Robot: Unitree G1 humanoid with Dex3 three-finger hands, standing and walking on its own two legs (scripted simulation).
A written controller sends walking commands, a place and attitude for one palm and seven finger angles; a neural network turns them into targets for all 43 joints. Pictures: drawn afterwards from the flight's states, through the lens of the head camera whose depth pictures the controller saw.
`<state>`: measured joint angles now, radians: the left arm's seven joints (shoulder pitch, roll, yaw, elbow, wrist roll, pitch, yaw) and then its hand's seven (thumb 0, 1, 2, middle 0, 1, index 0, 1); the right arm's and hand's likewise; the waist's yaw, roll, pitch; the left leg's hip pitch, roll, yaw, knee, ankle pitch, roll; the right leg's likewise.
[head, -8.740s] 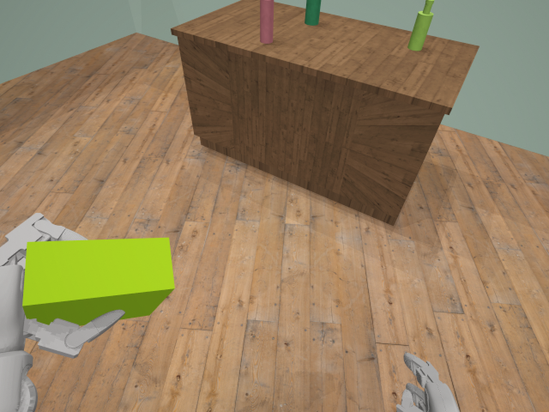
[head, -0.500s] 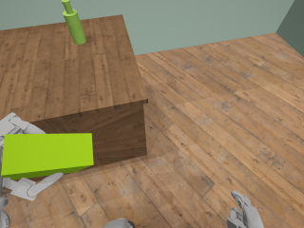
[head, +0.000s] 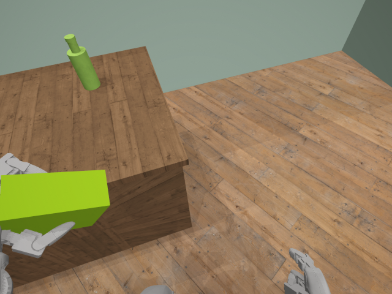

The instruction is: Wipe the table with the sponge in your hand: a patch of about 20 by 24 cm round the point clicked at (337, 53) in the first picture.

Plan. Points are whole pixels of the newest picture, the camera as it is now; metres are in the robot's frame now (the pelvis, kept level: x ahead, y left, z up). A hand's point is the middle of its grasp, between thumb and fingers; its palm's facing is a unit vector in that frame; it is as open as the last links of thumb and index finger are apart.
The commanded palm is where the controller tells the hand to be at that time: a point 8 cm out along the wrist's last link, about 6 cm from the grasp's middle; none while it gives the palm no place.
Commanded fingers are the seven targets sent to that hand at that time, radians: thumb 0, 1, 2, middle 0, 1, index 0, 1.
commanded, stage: come to a stop and stand still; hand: left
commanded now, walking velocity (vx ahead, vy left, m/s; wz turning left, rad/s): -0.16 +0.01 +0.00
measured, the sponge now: (70, 203) +0.24 +0.21 +0.12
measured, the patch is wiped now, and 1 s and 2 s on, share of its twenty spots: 0.00 0.00 0.00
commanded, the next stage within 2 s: look again from close up in 1.24 s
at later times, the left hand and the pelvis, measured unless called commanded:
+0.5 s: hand (15, 227) +0.18 +0.26 +0.16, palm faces +0.34 -0.85 -0.41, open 10.2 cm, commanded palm +0.13 +0.30 +0.18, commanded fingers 0.00 0.10 1.30 -1.20 -1.60 -1.20 -1.60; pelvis -0.04 +0.02 +0.00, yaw -2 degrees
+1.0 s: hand (9, 272) +0.13 +0.23 +0.16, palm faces +0.35 -0.85 -0.40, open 10.2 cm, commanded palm +0.08 +0.28 +0.18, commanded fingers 0.00 0.10 1.30 -1.20 -1.60 -1.20 -1.60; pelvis -0.09 +0.00 +0.00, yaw -2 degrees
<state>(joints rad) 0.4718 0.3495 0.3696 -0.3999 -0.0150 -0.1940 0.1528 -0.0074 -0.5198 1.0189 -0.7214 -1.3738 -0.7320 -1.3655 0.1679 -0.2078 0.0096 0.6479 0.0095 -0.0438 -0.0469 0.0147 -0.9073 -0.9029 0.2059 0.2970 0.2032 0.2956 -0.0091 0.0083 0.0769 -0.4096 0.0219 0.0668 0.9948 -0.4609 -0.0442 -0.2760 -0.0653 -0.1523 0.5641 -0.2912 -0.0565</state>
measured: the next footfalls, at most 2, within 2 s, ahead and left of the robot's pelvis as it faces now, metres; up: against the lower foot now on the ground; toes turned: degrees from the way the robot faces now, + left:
left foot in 0.16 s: +0.06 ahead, +0.16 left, +0.00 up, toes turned +4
right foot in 0.50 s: -0.01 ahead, -0.08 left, +0.00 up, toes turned -6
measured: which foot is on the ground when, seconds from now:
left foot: up 0.00-0.14, down 0.16-0.54, up 0.56-0.74, down 0.76-1.00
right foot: down 0.00-0.18, up 0.20-0.48, down 0.50-1.00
